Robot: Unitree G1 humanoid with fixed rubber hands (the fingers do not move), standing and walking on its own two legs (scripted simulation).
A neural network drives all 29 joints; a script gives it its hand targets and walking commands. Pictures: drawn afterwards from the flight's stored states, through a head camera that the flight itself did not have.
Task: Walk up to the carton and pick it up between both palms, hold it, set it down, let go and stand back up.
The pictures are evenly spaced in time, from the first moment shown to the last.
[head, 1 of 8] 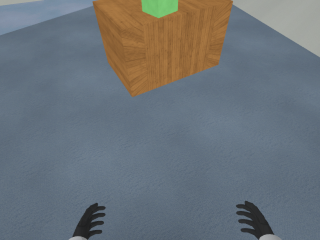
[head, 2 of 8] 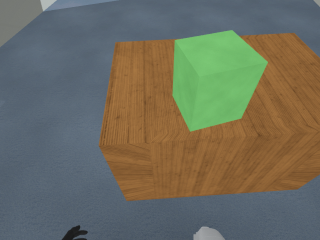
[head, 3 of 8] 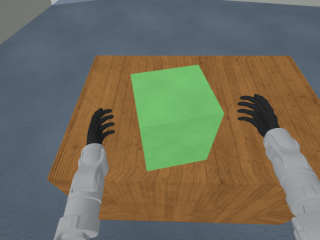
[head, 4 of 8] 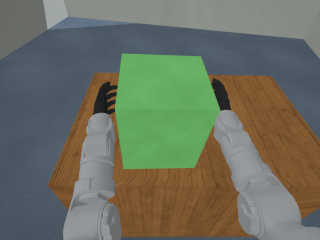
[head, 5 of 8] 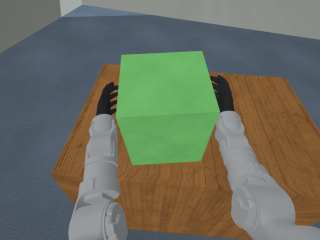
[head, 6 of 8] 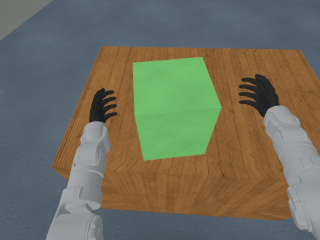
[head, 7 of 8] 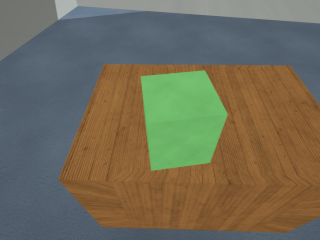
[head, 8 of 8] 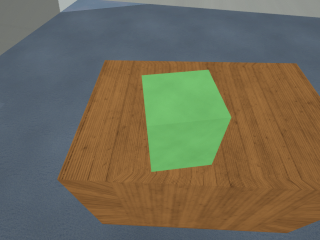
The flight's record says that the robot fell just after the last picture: no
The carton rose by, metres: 0.21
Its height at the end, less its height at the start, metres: +0.00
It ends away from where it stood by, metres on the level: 0.01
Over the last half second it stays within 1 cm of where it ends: yes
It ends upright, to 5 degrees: yes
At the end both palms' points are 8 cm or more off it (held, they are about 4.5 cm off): yes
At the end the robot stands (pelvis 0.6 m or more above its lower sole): yes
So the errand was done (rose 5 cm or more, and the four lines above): yes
